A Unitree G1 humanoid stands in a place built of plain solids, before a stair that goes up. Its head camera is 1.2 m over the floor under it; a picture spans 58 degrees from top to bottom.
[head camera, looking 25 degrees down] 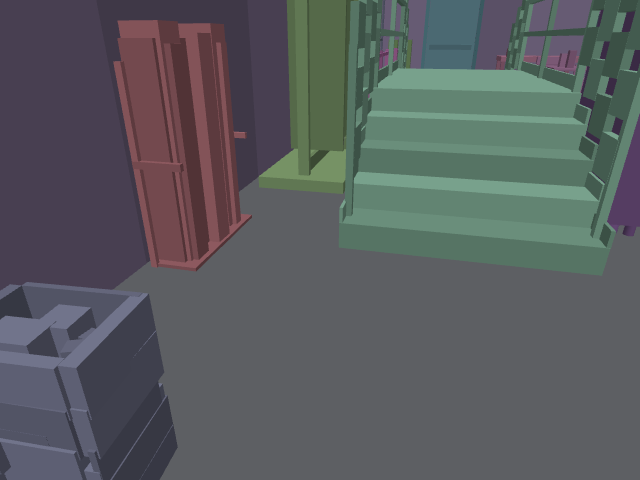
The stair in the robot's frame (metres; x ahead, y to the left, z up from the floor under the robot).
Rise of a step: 0.17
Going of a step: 0.28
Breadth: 1.50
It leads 14 degrees to the right of straight ahead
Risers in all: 5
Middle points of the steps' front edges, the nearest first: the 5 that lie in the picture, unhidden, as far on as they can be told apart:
2.28 -0.84 0.17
2.55 -0.91 0.34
2.82 -0.98 0.51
3.09 -1.05 0.68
3.37 -1.11 0.85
